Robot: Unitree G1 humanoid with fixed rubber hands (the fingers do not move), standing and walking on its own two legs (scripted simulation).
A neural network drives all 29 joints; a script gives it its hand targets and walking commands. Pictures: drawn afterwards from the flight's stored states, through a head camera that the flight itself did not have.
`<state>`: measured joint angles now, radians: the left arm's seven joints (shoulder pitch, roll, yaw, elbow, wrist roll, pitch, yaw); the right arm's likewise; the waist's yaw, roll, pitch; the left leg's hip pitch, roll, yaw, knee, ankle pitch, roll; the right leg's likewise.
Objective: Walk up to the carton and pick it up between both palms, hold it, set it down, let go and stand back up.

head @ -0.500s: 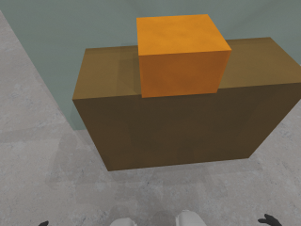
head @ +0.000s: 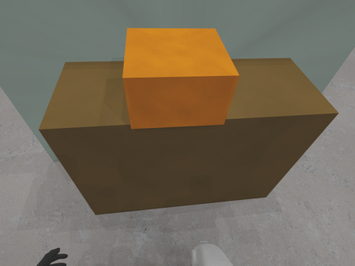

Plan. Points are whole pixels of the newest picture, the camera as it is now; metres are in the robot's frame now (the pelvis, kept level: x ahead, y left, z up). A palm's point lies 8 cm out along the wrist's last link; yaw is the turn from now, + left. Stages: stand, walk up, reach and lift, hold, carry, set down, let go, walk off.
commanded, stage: walk up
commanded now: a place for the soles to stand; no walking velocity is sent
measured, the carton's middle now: (175, 76) +0.64 +0.00 +0.07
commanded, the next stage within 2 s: none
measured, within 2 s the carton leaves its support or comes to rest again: neither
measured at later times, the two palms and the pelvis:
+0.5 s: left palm (65, 254) +0.18 +0.26 -0.11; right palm out of the picture +0.13 -0.39 -0.04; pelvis +0.08 -0.04 +0.01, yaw +0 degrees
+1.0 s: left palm (80, 241) +0.20 +0.22 -0.08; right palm (341, 221) +0.23 -0.43 -0.07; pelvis +0.13 -0.10 +0.01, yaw +5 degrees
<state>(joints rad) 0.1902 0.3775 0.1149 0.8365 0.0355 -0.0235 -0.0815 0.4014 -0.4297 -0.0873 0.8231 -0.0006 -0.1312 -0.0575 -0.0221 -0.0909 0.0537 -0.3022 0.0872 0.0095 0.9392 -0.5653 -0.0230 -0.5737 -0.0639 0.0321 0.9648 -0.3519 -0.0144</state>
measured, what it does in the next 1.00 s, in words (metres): walks ahead: left foot, then right foot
